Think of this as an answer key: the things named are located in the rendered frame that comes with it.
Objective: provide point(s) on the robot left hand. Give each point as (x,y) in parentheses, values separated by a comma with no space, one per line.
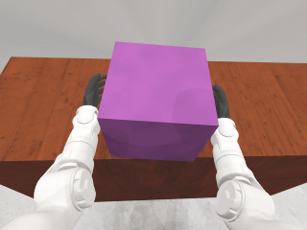
(92,91)

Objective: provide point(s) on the carton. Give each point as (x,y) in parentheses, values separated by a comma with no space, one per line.
(157,103)

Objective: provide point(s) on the robot right hand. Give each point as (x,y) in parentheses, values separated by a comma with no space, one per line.
(221,103)

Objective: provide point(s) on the pedestal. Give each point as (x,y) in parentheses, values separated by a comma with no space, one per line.
(40,96)

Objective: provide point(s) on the robot left forearm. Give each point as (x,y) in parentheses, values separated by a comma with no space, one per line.
(80,148)

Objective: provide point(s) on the robot right upper arm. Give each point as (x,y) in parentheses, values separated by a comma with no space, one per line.
(244,207)

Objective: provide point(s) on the robot right forearm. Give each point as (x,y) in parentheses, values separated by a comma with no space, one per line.
(228,158)

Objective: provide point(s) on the robot left upper arm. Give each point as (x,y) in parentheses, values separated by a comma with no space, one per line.
(60,200)

